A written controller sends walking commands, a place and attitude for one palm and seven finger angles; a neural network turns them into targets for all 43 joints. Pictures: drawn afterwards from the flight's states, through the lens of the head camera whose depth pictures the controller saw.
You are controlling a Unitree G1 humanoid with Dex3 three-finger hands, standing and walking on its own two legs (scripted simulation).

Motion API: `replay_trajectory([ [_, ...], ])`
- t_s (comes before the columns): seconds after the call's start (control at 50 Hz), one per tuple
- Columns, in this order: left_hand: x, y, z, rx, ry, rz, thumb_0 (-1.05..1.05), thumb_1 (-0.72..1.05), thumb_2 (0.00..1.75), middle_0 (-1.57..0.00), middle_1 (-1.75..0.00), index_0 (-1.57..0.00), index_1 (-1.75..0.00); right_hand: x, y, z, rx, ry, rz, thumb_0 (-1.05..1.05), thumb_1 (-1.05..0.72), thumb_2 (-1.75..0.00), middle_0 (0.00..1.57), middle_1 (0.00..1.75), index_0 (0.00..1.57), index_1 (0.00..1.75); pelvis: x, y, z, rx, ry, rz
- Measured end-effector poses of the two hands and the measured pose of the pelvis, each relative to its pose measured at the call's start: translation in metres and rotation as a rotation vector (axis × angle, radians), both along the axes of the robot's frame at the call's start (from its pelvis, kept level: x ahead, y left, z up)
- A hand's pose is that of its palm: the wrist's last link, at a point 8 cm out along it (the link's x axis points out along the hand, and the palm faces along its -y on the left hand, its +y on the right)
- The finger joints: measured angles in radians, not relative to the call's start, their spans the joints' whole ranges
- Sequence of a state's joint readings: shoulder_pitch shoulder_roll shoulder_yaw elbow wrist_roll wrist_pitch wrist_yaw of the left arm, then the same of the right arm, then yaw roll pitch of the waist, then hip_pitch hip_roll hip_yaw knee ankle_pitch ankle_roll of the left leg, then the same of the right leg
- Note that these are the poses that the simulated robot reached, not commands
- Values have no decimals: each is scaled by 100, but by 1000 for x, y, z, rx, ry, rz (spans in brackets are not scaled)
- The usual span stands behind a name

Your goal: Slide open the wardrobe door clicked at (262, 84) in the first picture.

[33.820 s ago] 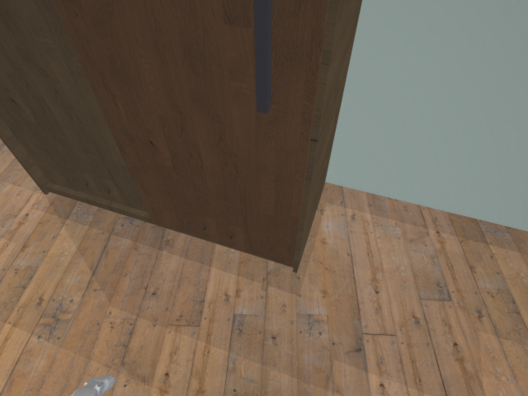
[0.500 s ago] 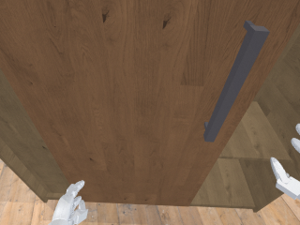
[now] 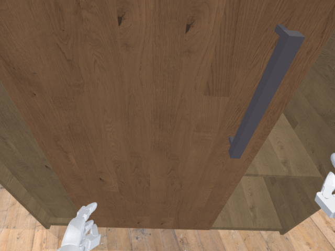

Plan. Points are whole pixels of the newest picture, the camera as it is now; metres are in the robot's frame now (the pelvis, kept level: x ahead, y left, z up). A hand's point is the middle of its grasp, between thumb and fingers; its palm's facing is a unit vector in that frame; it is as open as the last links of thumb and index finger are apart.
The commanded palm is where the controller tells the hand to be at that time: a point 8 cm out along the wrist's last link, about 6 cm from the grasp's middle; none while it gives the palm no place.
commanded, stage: step back with the hand held close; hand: right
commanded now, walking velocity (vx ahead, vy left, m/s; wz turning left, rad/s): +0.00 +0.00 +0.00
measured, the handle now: (253, 103) +0.38 -0.19 +0.20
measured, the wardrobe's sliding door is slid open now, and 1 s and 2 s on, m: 0.43 0.43 0.43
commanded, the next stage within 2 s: stop stepping back and stand still in 1.32 s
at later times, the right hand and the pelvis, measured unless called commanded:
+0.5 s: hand out of the picture +0.15 -0.29 +0.15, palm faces +0.40 +0.78 -0.49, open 7.4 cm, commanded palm +0.10 -0.32 +0.17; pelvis -0.05 -0.03 -0.01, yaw +1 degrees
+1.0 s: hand out of the picture +0.08 -0.31 +0.15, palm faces +0.49 +0.76 -0.42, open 7.4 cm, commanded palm +0.02 -0.34 +0.17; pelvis -0.12 -0.04 -0.02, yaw -1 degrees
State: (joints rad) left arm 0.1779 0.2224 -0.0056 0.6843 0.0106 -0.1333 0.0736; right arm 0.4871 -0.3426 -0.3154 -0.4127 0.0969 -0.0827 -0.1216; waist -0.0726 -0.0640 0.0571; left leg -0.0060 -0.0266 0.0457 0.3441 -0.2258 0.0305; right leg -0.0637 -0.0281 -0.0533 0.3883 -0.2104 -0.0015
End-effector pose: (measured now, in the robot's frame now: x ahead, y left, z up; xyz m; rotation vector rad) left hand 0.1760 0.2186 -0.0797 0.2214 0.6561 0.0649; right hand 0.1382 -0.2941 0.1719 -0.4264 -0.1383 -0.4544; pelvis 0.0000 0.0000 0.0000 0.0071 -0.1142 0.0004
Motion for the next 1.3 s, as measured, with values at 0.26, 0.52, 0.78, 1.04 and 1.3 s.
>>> replay_trajectory([
  [0.26, -15, 15, -2, 20, 31, 81, 1, 90, 90, -20, -30, -20, -30, 8, -5, -5, -66, 49, 27, 2, -89, -90, 21, 31, 21, 30, -14, -5, -5, 10, 95, 12],
  [0.52, -60, -2, -5, 45, 53, 132, 1, 90, 90, -20, -30, -20, -30, -29, -30, -2, -123, 45, 34, 2, -89, -90, 22, 31, 21, 31, -50, -26, -10, 10, 112, 23],
  [0.78, -103, -19, -12, 65, 60, 77, 1, 90, 90, -20, -30, -20, -30, -77, -41, -6, -135, -44, -5, 2, -89, -90, 21, 31, 21, 30, -88, -34, -17, 25, 100, -16],
  [1.04, -131, -21, -8, 117, 32, 77, 1, 90, 90, -20, -30, -20, -30, -103, -50, -9, -140, -118, 15, 2, -89, -90, 21, 31, 21, 31, -124, -41, -24, 35, 91, -23],
  [1.3, -162, -38, -13, 114, 88, -5, 1, 90, 90, -20, -30, -20, -30, -179, -60, -1, -148, -168, -49, 1, -89, -90, 21, 31, 21, 31, -167, -43, -25, 2, 93, -74],
])
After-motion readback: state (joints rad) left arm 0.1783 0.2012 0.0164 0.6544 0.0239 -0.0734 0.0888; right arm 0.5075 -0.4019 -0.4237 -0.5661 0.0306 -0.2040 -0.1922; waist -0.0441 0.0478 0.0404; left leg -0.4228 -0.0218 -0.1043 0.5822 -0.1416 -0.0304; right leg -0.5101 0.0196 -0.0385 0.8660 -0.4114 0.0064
